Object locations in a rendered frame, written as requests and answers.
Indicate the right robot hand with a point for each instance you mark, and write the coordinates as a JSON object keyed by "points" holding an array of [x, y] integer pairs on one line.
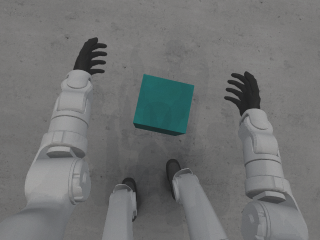
{"points": [[249, 97]]}

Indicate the carton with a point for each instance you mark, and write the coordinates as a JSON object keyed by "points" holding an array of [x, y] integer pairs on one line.
{"points": [[163, 105]]}

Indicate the robot left foot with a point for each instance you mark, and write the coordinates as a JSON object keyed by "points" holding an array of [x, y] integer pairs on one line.
{"points": [[131, 183]]}

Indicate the right robot shin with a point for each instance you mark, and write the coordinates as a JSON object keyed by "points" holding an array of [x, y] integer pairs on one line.
{"points": [[184, 171]]}

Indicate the robot right upper arm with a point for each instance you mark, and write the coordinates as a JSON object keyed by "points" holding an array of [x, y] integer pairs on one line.
{"points": [[263, 220]]}

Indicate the left robot hand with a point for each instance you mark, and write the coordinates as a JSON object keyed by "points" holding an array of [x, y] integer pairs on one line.
{"points": [[84, 60]]}

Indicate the right robot forearm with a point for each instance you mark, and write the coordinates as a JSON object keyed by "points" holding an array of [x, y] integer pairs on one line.
{"points": [[265, 179]]}

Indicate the robot left upper arm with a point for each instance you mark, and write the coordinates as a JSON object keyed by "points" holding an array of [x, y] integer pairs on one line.
{"points": [[54, 187]]}

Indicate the left robot forearm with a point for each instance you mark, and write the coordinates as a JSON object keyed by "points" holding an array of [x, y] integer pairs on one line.
{"points": [[67, 133]]}

